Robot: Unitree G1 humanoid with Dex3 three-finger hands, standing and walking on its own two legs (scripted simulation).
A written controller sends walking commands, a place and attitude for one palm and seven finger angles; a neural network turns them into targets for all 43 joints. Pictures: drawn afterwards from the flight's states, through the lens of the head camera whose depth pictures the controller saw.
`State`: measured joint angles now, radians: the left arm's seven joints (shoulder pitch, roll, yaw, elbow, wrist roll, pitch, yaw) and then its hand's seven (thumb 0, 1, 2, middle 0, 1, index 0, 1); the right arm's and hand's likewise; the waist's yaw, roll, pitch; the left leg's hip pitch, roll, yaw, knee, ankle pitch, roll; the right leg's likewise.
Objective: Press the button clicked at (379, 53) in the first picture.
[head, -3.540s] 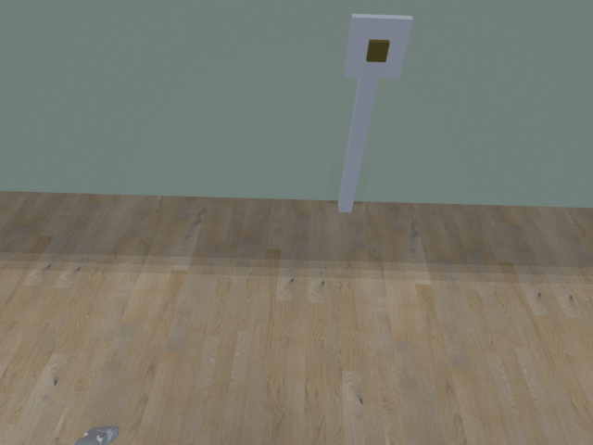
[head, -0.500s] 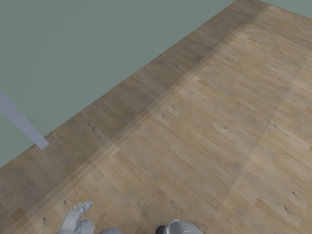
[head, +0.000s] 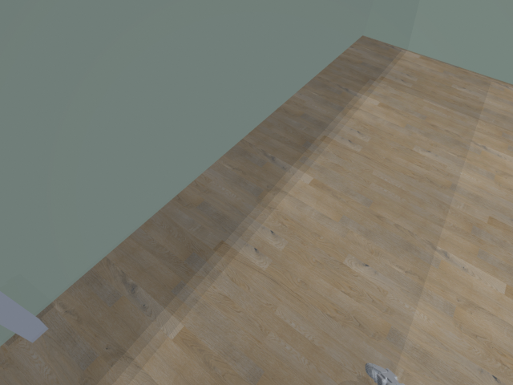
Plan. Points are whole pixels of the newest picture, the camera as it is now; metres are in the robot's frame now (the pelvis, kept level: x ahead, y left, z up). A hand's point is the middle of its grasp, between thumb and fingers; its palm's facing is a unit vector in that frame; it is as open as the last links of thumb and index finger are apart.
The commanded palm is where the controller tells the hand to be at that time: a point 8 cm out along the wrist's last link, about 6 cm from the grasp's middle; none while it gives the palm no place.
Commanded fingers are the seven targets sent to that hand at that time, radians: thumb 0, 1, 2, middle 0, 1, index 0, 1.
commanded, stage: walk to a spot facing it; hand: left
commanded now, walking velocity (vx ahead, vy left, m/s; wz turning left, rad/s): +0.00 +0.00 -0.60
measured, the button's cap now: out of the picture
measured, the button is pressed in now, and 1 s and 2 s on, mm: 0 0 0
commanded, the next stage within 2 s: turn to face it in 0.04 s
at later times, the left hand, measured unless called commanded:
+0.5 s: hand (206, 321) +0.25 +0.12 -0.16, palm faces -0.04 -0.98 -0.17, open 7.4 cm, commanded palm none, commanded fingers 0.00 0.90 0.90 -0.20 -0.30 -0.20 -0.30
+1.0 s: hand (141, 379) +0.14 +0.21 -0.16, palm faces +0.32 -0.91 -0.26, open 7.4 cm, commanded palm none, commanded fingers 0.00 0.90 0.90 -0.20 -0.30 -0.20 -0.30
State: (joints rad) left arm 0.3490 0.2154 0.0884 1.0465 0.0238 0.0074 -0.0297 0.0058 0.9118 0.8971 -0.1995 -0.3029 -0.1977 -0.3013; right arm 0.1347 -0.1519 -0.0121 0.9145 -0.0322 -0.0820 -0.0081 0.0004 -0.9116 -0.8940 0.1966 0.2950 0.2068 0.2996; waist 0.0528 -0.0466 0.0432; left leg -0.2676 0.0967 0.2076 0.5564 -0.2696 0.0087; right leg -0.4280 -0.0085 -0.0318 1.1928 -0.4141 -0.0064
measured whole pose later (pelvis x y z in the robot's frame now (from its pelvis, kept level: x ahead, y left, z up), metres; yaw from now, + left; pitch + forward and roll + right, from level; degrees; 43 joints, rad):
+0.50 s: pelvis +0.11 -0.04 +0.00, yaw +1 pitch -1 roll -1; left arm 0.07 0.14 0.03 0.96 0.03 0.00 0.02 0.00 0.91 0.90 -0.20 -0.30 -0.20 -0.30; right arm 0.32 -0.16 -0.04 1.06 -0.02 0.05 0.00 0.01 -0.92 -0.89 0.19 0.29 0.20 0.30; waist -0.06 0.01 0.05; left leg -0.42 0.10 0.10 1.03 -0.50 -0.05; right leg -0.30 -0.11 -0.25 0.57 -0.25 -0.02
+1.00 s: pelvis +0.12 -0.02 +0.01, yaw +16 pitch +2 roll -2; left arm 0.16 0.25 0.09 0.92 0.01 0.06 0.01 0.01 0.91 0.90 -0.20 -0.30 -0.20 -0.30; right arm 0.22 -0.22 -0.07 0.93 -0.03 0.02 0.00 0.00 -0.91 -0.89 0.20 0.30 0.21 0.30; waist -0.03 0.00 0.06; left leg -0.32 -0.03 -0.02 0.49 -0.19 0.05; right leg -0.43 -0.06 -0.02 0.91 -0.43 0.09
